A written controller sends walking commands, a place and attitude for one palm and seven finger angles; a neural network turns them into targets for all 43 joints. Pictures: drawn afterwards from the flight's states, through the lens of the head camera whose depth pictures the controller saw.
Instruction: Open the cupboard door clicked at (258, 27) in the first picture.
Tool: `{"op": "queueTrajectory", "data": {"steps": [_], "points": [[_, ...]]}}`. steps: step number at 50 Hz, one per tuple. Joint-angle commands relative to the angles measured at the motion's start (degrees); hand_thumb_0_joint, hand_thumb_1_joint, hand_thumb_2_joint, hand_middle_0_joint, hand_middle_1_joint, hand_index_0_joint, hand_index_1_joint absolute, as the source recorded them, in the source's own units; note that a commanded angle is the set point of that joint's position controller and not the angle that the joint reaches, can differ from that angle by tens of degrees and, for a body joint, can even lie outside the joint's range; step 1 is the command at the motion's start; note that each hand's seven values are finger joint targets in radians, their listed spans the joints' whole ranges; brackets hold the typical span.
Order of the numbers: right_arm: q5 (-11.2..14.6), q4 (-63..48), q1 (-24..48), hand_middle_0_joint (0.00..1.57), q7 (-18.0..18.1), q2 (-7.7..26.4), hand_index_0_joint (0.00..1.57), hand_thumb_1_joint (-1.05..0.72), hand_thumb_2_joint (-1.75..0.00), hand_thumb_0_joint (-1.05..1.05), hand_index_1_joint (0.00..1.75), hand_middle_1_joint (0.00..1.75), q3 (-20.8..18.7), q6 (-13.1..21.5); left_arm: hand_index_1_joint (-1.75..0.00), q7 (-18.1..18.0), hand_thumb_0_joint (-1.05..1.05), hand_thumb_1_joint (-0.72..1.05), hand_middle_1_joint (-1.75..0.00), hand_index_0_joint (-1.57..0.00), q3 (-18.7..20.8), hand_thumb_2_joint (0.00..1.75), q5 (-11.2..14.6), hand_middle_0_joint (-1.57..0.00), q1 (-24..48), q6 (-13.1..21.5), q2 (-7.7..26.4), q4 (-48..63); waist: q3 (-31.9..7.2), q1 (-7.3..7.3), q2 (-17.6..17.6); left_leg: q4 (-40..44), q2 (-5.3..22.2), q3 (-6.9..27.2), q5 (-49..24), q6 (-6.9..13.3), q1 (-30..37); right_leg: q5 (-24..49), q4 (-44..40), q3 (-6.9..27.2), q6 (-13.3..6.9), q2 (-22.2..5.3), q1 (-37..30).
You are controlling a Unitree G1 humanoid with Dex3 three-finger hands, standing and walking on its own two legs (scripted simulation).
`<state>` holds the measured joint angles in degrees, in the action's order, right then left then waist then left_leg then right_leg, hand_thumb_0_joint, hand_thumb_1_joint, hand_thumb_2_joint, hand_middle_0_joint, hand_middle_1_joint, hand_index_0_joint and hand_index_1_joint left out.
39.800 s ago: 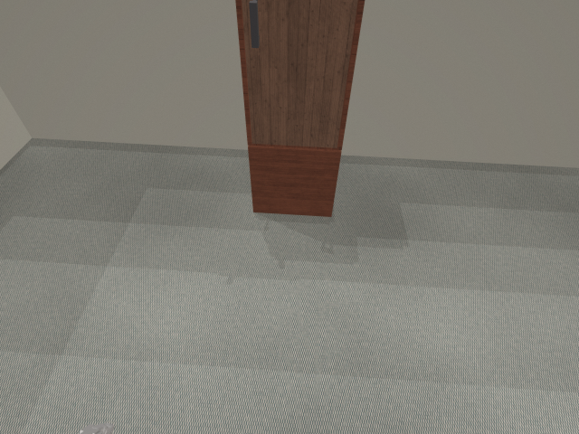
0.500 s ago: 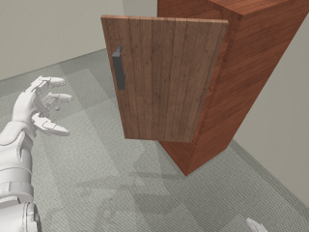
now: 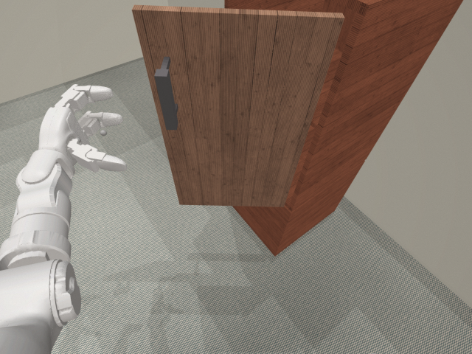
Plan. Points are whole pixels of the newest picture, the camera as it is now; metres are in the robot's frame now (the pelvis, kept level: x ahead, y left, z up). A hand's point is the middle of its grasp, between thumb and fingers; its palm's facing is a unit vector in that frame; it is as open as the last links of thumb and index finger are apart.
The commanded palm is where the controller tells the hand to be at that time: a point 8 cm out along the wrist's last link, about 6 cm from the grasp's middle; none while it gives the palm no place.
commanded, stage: move the hooked fingers beside the handle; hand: left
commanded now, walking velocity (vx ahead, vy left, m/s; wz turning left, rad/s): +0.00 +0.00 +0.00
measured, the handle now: (169, 94) +0.55 +0.12 +0.13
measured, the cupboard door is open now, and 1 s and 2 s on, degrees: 53 53 53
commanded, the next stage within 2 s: slide the fingers in behind the handle in 1.28 s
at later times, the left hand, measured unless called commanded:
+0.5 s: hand (128, 106) +0.50 +0.19 +0.14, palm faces -0.02 -1.00 +0.01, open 14.0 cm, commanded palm +0.48 +0.24 +0.13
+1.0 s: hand (122, 112) +0.50 +0.20 +0.13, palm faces -0.04 -1.00 +0.02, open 14.0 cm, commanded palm +0.48 +0.24 +0.12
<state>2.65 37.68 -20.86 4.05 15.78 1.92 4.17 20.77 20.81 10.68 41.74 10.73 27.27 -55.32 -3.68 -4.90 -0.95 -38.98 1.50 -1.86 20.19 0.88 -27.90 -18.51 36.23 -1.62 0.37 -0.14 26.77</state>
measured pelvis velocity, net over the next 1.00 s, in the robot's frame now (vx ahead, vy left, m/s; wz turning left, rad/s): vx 0.00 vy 0.00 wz -0.01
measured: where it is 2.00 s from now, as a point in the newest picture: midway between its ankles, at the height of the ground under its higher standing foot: outside the picture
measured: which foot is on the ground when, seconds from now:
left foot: down 0.00-1.00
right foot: down 0.00-1.00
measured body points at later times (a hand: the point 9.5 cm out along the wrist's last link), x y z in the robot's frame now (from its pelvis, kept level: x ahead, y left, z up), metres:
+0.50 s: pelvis +0.00 -0.01 -0.01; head +0.08 +0.00 +0.44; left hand +0.50 +0.24 +0.14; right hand -0.02 -0.28 -0.12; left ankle -0.01 +0.11 -0.72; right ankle -0.01 -0.13 -0.72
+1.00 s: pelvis +0.00 +0.00 -0.01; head +0.08 +0.02 +0.43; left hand +0.50 +0.25 +0.13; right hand +0.01 -0.27 -0.12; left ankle -0.01 +0.11 -0.72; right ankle -0.01 -0.13 -0.72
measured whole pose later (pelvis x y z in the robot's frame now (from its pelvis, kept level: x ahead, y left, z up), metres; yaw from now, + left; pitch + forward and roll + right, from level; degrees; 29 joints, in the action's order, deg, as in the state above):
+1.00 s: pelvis +0.00 +0.00 -0.01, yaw +0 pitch +15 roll -2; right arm 1.1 37.5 -23.1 2.2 16.2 1.4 0.0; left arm 18.6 20.8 7.1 55.4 13.9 31.2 -68.2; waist -4.9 -8.5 -0.9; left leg -44.1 2.3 -1.2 21.9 1.0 -36.7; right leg -19.2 39.4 -2.1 0.5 0.6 34.7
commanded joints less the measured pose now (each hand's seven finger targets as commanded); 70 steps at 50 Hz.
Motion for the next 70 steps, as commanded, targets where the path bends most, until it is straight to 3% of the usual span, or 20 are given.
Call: {"op": "queueTrajectory", "data": {"steps": [1,5,7,11,21,26,29,31,33,35,40,41,42,46,48,53,57,60,67,70], "points": [[-0.1,-4.5,-4.8,0.20,0.4,9.6,0.20,-0.90,-0.90,0.00,0.30,0.30,-3.6,1.1,-1.20,-0.7,0.00,-0.50,-1.20,-0.30,1.4,0.30,0.0,-0.30,30.4,5.0,15.4,10.2,-19.6,-1.13,-4.1,3.1,-0.6,2.7,-21.3,0.5,13.2,19.4,-2.1,0.0,-1.5,1.3,-2.9],[-0.4,-3.4,-6.4,0.20,0.1,9.9,0.20,-0.90,-0.90,0.00,0.30,0.30,-3.7,0.4,-1.20,-1.4,0.00,-0.50,-1.20,-0.30,1.6,0.30,-0.4,-0.30,32.3,5.6,15.4,5.9,-19.5,-1.86,-2.6,2.1,-0.3,3.0,-22.6,0.5,12.5,19.8,-1.5,-0.3,-1.6,1.5,-1.7],[-0.5,-3.3,-6.6,0.20,-0.2,9.8,0.20,-0.90,-0.90,0.00,0.30,0.30,-3.8,0.1,-1.20,-1.7,0.00,-0.50,-1.20,-0.30,0.3,0.30,-0.9,-0.30,34.5,6.0,14.0,5.6,-20.6,-2.37,-4.7,1.8,-0.4,2.9,-22.4,0.4,13.2,19.4,-1.3,-0.1,-1.4,1.5,-0.5],[-1.0,-3.0,-8.2,0.20,-0.4,10.2,0.20,-0.90,-0.90,0.00,0.30,0.30,-3.9,-0.8,-1.20,-2.9,0.00,-0.50,-1.20,-0.30,3.7,0.30,-2.0,-0.30,36.5,6.7,18.6,2.7,-22.3,-2.34,-2.7,1.3,-0.5,2.6,-21.8,0.7,10.6,20.4,-0.8,0.3,-1.2,1.7,-2.2],[-1.3,-2.8,-11.1,0.20,-0.7,10.6,0.20,-0.90,-0.90,0.00,0.30,0.30,-3.9,-2.5,-1.20,-2.5,0.00,-0.50,-1.20,-0.30,4.0,0.30,-3.7,-0.30,41.7,7.3,21.2,-1.8,-23.0,-4.44,-3.6,-0.1,-0.5,1.9,-21.2,1.1,7.8,22.0,-0.5,1.0,-0.9,2.1,-1.5],[-1.6,-3.8,-12.0,0.20,-1.2,10.6,0.20,-0.90,-0.90,0.00,0.30,0.30,-4.0,-3.2,-1.20,-2.0,0.00,-0.50,-1.20,-0.30,6.2,0.30,-3.7,-0.30,37.3,7.3,23.0,-1.5,-26.2,-2.69,-4.4,-0.5,-0.6,1.3,-23.0,1.1,7.7,24.3,0.0,1.1,-0.9,2.2,-3.8],[-1.4,-4.4,-12.0,0.20,-1.2,10.8,0.20,-0.90,-0.90,0.00,0.30,0.30,-4.0,-3.8,-1.20,-1.5,0.00,-0.50,-1.20,-0.30,6.5,0.30,-3.9,-0.30,35.8,6.6,24.1,-3.1,-22.5,-2.86,-1.8,-0.1,-0.8,0.7,-19.0,1.4,3.4,22.7,-0.6,1.3,-0.7,2.1,-4.2],[-1.3,-5.0,-12.0,0.20,-1.0,10.9,0.20,-0.90,-0.90,0.00,0.30,0.30,-4.0,-4.1,-1.20,-1.2,0.00,-0.50,-1.20,-0.30,7.7,0.30,-3.6,-0.30,35.8,6.9,25.8,-1.6,-23.7,-2.47,-2.2,0.0,-0.8,0.7,-19.9,1.5,4.3,23.7,-0.4,1.4,-0.8,2.2,-5.2],[-1.3,-5.2,-11.3,0.20,-1.0,10.5,0.20,-0.90,-0.90,0.00,0.30,0.30,-4.1,-4.1,-1.20,-0.7,0.00,-0.50,-1.20,-0.30,6.2,0.30,-3.5,-0.30,37.4,7.8,24.2,1.7,-24.6,-2.94,-6.0,-0.3,-0.8,0.5,-20.0,1.4,6.2,23.2,-0.6,1.5,-0.9,2.2,-4.1],[-1.2,-5.1,-11.5,0.20,-0.9,10.5,0.20,-0.90,-0.90,0.00,0.30,0.30,-4.1,-4.2,-1.20,-0.4,0.00,-0.50,-1.20,-0.30,6.0,0.30,-2.6,-0.30,36.8,8.2,23.7,2.1,-24.5,-3.26,-4.6,-0.6,-0.6,0.8,-21.2,1.5,7.0,23.6,-0.4,1.2,-1.0,2.4,-4.2],[-1.0,-3.6,-11.2,0.20,-0.8,10.3,0.20,-0.90,-0.90,0.00,0.30,0.30,-4.0,-3.8,-1.20,0.2,0.00,-0.50,-1.20,-0.30,1.5,0.30,-1.8,-0.30,40.1,7.2,17.7,0.9,-21.4,-5.04,-8.2,-0.7,-0.2,2.0,-20.6,1.0,10.2,19.4,-0.8,0.3,-1.3,2.5,2.1],[-1.1,-3.1,-11.6,0.20,-0.7,10.7,0.20,-0.90,-0.90,0.00,0.30,0.30,-4.1,-3.9,-1.20,-0.2,0.00,-0.50,-1.20,-0.30,3.4,0.30,-2.2,-0.30,40.7,7.0,20.4,0.7,-22.3,-4.85,-6.8,-0.7,0.1,2.6,-20.5,0.9,10.3,18.8,-0.7,0.2,-1.2,2.5,2.6],[-1.1,-3.1,-11.2,0.20,-0.8,10.4,0.20,-0.90,-0.90,0.00,0.30,0.30,-4.0,-3.7,-1.20,-0.3,0.00,-0.50,-1.20,-0.30,0.9,0.30,-2.0,-0.30,40.9,6.6,17.3,0.1,-21.6,-5.33,-7.5,-0.7,0.0,2.5,-20.5,0.8,10.3,18.5,-0.7,0.1,-1.1,2.5,3.3],[-1.5,-2.8,-11.7,0.20,-1.1,10.7,0.20,-0.90,-0.90,0.00,0.30,0.30,-4.1,-3.4,-1.20,-1.8,0.00,-0.50,-1.20,-0.30,1.7,0.30,-2.7,-0.30,43.3,6.9,18.1,0.9,-23.4,-5.28,-6.9,-1.3,0.2,3.5,-22.3,0.5,11.4,18.4,0.3,-0.3,-1.1,2.4,4.3],[-1.6,-3.0,-11.4,0.20,-1.5,10.3,0.20,-0.90,-0.90,0.00,0.30,0.30,-4.0,-3.2,-1.20,-2.4,0.00,-0.50,-1.20,-0.30,0.0,0.30,-3.0,-0.30,42.4,7.0,15.2,-0.1,-23.1,-5.17,-7.6,-1.6,0.3,3.8,-22.9,0.2,12.0,17.6,0.7,-0.6,-1.3,2.4,5.7],[-1.8,-3.5,-11.7,0.20,-1.9,10.5,0.20,-0.90,-0.90,0.00,0.30,0.30,-3.8,-3.3,-1.20,-4.0,0.00,-0.50,-1.20,-0.30,1.5,0.30,-3.9,-0.30,43.3,6.6,17.1,-1.7,-22.6,-5.19,-5.4,-2.0,0.3,3.6,-23.0,0.3,9.6,18.5,1.4,-0.5,-1.0,2.4,5.0],[-1.9,-4.8,-11.9,0.20,-1.8,10.5,0.20,-0.90,-0.90,0.00,0.30,0.30,-3.8,-3.7,-1.20,-4.6,0.00,-0.50,-1.20,-0.30,5.5,0.30,-5.0,-0.30,41.1,7.8,22.5,-0.2,-26.8,-3.33,-5.6,-2.5,0.0,3.0,-25.1,0.4,9.2,21.4,2.3,0.0,-1.1,2.4,1.3],[-1.8,-4.8,-12.0,0.20,-1.9,10.3,0.20,-0.90,-0.90,0.00,0.30,0.30,-3.6,-4.0,-1.20,-4.1,0.00,-0.50,-1.20,-0.30,3.5,0.30,-4.3,-0.30,41.5,8.3,19.8,-0.2,-24.8,-4.04,-5.6,-2.4,0.1,3.1,-24.9,0.4,9.2,21.1,2.0,-0.3,-1.3,2.6,1.7],[-1.5,-4.9,-12.1,0.20,-1.6,10.4,0.20,-0.90,-0.90,0.00,0.30,0.30,-4.0,-4.5,-1.20,-1.8,0.00,-0.50,-1.20,-0.30,5.6,0.30,-2.9,-0.30,36.1,7.2,21.4,0.2,-25.5,-2.79,-5.2,-2.2,0.1,2.2,-25.4,0.7,8.7,23.4,1.3,0.0,-1.2,2.8,-0.7],[-1.3,-4.9,-11.7,0.20,-1.4,10.1,0.20,-0.90,-0.90,0.00,0.30,0.30,-4.0,-4.5,-1.20,-1.3,0.00,-0.50,-1.20,-0.30,2.7,0.30,-2.1,-0.30,37.7,6.8,18.0,1.9,-22.8,-3.81,-6.2,-1.7,-0.1,2.0,-23.9,0.9,8.4,22.5,0.7,-0.1,-1.3,2.7,0.0]]}}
